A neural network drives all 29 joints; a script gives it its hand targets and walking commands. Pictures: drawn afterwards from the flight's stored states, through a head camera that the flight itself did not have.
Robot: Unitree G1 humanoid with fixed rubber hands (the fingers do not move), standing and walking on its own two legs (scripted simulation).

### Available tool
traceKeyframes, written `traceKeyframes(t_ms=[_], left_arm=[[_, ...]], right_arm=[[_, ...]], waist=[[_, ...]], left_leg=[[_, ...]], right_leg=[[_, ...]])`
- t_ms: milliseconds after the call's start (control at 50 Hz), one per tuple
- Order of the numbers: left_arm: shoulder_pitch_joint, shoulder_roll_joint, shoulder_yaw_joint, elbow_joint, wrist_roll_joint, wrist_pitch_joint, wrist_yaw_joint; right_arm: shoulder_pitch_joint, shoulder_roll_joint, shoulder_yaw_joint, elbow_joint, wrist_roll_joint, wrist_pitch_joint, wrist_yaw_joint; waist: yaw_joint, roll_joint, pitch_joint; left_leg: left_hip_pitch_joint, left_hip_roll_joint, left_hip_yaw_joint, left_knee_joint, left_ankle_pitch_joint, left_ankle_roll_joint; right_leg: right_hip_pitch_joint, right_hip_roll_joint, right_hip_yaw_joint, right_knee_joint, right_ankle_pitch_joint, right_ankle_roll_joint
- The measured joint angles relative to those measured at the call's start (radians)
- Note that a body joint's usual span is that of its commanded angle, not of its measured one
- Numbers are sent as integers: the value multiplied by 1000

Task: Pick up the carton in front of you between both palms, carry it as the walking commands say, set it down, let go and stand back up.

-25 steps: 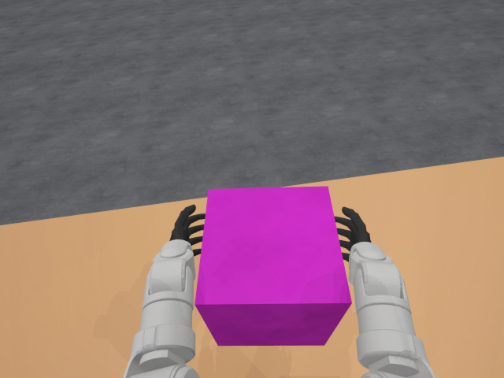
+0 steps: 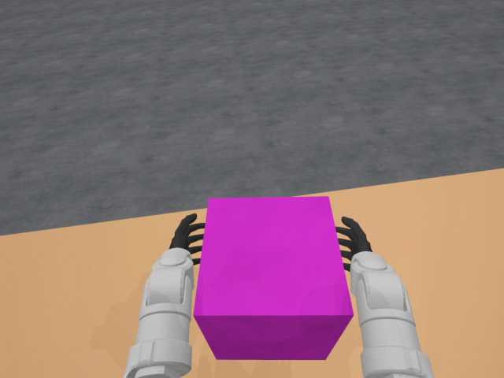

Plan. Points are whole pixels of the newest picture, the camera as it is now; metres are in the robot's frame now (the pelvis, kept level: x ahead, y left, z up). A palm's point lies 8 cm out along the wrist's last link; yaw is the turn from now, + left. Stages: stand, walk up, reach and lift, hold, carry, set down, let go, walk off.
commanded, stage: reach and lift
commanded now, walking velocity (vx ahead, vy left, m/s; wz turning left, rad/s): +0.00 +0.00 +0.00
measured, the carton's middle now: (269, 282) +0.28 +0.00 -0.04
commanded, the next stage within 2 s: hold in 0.04 s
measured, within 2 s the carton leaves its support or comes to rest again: neither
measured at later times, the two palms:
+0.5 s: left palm (176, 259) +0.28 +0.15 +0.05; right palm (363, 262) +0.27 -0.15 +0.05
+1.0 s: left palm (177, 256) +0.28 +0.15 +0.05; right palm (362, 259) +0.28 -0.15 +0.05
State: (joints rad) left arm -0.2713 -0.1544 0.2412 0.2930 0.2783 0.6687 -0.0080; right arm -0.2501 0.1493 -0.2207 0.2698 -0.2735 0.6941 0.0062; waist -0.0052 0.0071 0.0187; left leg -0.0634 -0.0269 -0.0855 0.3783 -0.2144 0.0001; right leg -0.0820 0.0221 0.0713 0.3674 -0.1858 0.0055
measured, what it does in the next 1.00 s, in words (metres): stands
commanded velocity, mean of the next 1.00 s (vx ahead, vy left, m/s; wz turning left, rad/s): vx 0.00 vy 0.00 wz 0.00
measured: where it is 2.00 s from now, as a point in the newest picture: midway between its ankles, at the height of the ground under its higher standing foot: (255, 367)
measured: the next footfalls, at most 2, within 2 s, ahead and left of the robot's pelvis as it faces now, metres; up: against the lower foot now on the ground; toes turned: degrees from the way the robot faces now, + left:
right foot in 1.56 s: +0.21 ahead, -0.09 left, +0.00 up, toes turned -8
left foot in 1.96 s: +0.51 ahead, +0.15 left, +0.00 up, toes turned +15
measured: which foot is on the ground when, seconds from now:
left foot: down 0.00-1.00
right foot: down 0.00-1.00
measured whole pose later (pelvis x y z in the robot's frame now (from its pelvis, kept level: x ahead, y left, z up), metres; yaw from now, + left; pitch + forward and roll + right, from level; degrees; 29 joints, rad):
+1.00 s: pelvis -0.01 +0.00 +0.00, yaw +0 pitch -8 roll +0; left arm -0.27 -0.15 0.23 0.22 0.28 0.75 -0.02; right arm -0.25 0.15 -0.20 0.20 -0.27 0.77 0.01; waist 0.00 0.01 0.04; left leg -0.02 -0.02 -0.09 0.36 -0.20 0.00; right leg -0.04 0.02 0.07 0.35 -0.18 0.00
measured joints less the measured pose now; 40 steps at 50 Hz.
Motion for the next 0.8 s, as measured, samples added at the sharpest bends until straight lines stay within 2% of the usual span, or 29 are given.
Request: traceKeyframes(t_ms=[200,340,580,800], left_arm=[[29,7,-33,-84,-25,53,7],[4,1,-8,-58,-8,81,-2],[-40,-10,31,-32,6,67,-8],[-24,-6,16,-48,7,70,-11]], right_arm=[[26,-6,35,-79,21,51,-8],[-4,1,12,-47,8,78,0],[-46,11,-24,-24,-3,65,3],[-32,8,-7,-37,-4,70,4]], waist=[[6,-1,-2],[7,-1,10],[6,0,24],[7,0,22]], left_leg=[[36,0,3,-28,14,0],[41,0,3,-13,14,0],[19,0,2,15,10,-2],[31,3,-1,0,10,-4]], right_leg=[[34,-1,4,-25,14,1],[39,-1,4,-10,13,0],[18,2,2,16,10,-1],[31,3,1,0,11,-2]])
